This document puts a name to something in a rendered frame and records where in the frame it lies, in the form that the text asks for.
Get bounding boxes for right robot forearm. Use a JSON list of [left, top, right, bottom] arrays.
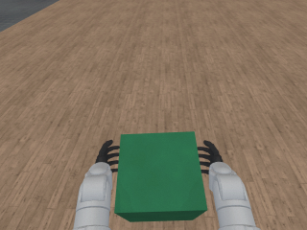
[[208, 162, 261, 230]]

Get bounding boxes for carton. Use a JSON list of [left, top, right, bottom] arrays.
[[114, 131, 208, 222]]

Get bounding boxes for left robot forearm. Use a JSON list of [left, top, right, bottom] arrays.
[[72, 162, 113, 230]]

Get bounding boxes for robot right hand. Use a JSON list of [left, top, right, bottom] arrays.
[[197, 140, 224, 174]]

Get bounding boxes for robot left hand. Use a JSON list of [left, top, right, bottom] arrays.
[[95, 140, 120, 173]]

